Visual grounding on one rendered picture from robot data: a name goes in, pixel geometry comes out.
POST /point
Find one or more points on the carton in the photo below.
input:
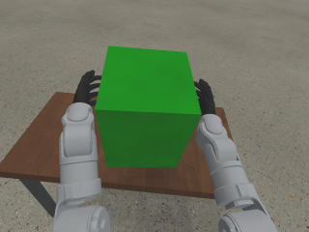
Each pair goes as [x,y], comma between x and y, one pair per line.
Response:
[147,107]

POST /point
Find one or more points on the robot left forearm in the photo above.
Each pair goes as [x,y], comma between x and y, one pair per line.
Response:
[78,156]

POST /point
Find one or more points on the robot left upper arm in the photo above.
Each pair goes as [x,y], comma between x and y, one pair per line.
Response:
[92,218]

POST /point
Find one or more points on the left robot hand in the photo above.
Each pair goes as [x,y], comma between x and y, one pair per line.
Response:
[82,93]

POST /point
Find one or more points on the table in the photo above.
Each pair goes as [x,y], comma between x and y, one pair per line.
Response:
[35,158]

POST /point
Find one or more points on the right robot hand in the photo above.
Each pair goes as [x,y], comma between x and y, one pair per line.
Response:
[205,96]

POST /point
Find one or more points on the robot right upper arm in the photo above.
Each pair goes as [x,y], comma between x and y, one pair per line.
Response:
[246,221]

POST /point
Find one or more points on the robot right forearm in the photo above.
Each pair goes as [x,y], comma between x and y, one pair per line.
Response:
[231,187]

